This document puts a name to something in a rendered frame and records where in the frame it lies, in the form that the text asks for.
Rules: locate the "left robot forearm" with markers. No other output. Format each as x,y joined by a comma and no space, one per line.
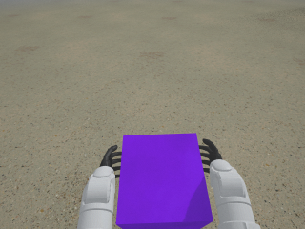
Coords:
97,201

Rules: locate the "right robot forearm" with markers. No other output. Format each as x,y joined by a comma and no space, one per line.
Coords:
231,197

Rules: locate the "carton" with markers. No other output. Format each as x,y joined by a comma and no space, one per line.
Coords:
162,183

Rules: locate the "robot left hand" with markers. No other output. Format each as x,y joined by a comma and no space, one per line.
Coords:
108,161

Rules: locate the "robot right hand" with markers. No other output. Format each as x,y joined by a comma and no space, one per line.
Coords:
213,153

